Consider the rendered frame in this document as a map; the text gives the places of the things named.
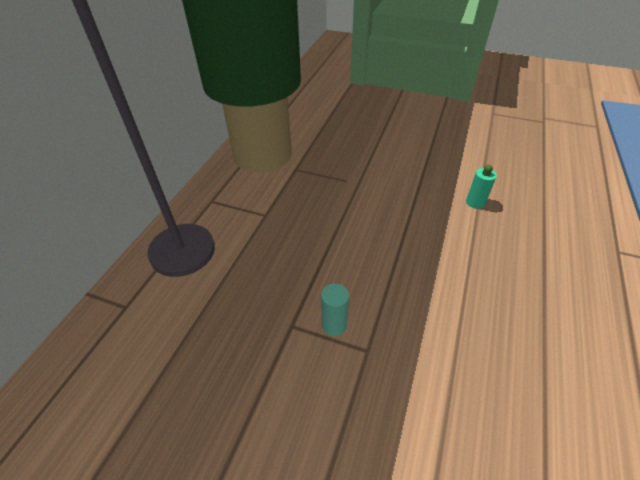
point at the armchair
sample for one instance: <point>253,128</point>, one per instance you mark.
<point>426,46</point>

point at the floor lamp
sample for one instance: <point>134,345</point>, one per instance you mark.
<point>181,249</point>

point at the potted plant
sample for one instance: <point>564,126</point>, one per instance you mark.
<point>248,57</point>

